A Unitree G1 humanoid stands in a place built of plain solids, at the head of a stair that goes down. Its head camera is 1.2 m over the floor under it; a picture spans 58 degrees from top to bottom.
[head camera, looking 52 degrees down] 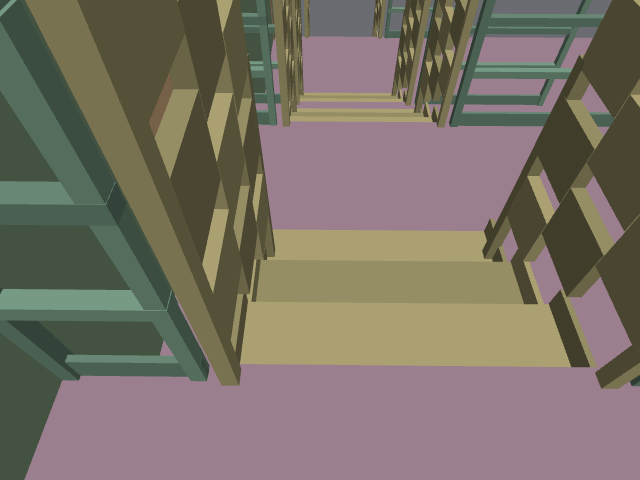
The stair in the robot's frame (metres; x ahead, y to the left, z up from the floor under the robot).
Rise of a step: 0.16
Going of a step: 0.30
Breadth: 1.12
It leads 1 degrees to the right of straight ahead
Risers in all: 4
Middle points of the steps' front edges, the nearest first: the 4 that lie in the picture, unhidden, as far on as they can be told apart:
0.48 -0.28 0.00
0.78 -0.28 -0.16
1.08 -0.28 -0.32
1.38 -0.29 -0.49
